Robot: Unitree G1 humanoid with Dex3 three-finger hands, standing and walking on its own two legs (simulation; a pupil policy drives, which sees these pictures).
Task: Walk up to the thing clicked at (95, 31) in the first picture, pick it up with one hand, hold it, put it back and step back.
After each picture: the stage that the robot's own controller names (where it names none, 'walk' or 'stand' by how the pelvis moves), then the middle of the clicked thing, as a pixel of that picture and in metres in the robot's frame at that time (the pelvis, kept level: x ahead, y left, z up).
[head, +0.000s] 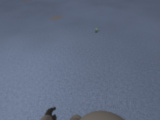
stand; (96, 30) +2.35 -0.05 -0.72
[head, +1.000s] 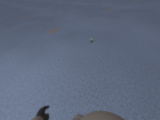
walk; (91, 40) +2.21 +0.19 -0.70
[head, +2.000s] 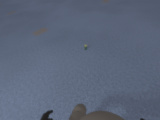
walk; (85, 47) +1.55 +0.30 -0.72
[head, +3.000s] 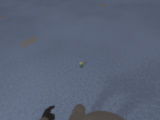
walk; (81, 64) +1.03 +0.27 -0.72
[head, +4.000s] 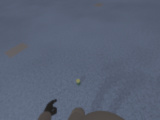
walk; (78, 82) +0.62 +0.25 -0.71
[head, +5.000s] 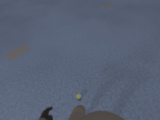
walk; (78, 97) +0.38 +0.22 -0.71
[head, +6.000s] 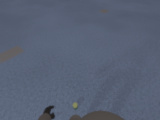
stand; (75, 106) +0.30 +0.18 -0.72
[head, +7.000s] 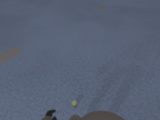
stand; (74, 103) +0.30 +0.22 -0.73
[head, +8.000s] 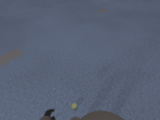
stand; (74, 106) +0.29 +0.22 -0.73
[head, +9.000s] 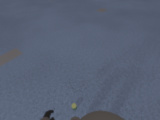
stand; (74, 106) +0.29 +0.22 -0.73
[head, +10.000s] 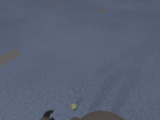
go down; (74, 107) +0.28 +0.21 -0.73
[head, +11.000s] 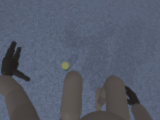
go down; (65, 66) +0.38 +0.23 -0.33
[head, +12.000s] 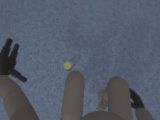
approach; (68, 66) +0.37 +0.23 -0.30
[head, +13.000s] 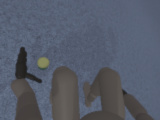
close in; (43, 64) +0.36 +0.26 -0.22
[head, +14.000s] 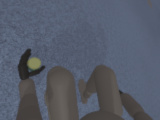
close; (34, 65) +0.36 +0.27 -0.22
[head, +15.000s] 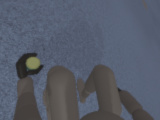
lift; (32, 64) +0.35 +0.27 -0.22
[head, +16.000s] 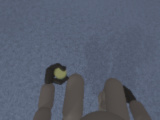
lift; (61, 74) +0.29 +0.24 -0.07
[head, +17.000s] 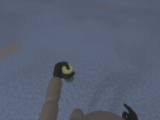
lift; (68, 73) +0.33 +0.18 +0.05
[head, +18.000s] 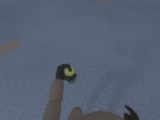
hold; (70, 75) +0.33 +0.17 +0.01
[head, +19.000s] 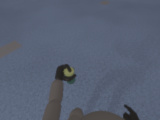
hold; (70, 75) +0.33 +0.17 +0.01
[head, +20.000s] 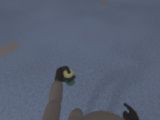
crouch; (69, 77) +0.32 +0.17 -0.01
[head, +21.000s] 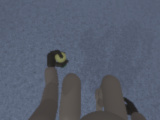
lower; (61, 60) +0.41 +0.21 -0.10
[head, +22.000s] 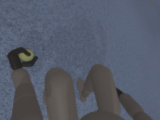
lower; (27, 59) +0.40 +0.28 -0.22
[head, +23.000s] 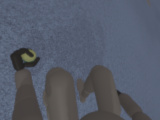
lower; (29, 59) +0.39 +0.28 -0.22
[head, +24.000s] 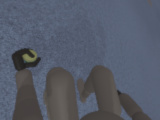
lower; (30, 59) +0.38 +0.28 -0.22
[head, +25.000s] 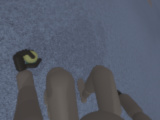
lower; (31, 60) +0.38 +0.28 -0.22
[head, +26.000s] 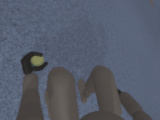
open; (37, 62) +0.37 +0.25 -0.23
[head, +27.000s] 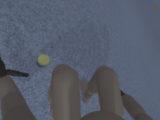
rise; (42, 61) +0.36 +0.24 -0.22
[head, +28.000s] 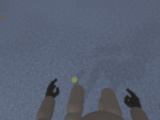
walk; (74, 80) +0.36 +0.19 -0.50
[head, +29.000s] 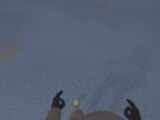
stand; (76, 103) +0.32 +0.17 -0.66
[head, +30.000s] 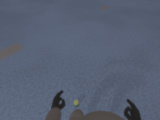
stand; (76, 103) +0.32 +0.17 -0.66
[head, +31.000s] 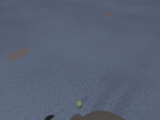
stand; (79, 104) +0.35 +0.16 -0.72
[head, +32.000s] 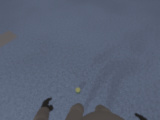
walk; (77, 90) +0.36 +0.14 -0.71
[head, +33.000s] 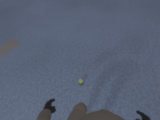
walk; (81, 82) +0.51 +0.18 -0.70
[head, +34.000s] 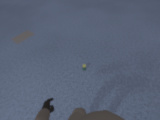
walk; (84, 67) +0.84 +0.16 -0.70
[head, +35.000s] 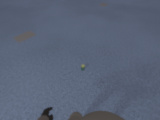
stand; (82, 67) +0.93 +0.16 -0.71
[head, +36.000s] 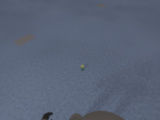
stand; (82, 67) +0.94 +0.17 -0.72
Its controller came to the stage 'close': yes
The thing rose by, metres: 0.71
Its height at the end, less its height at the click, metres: +0.00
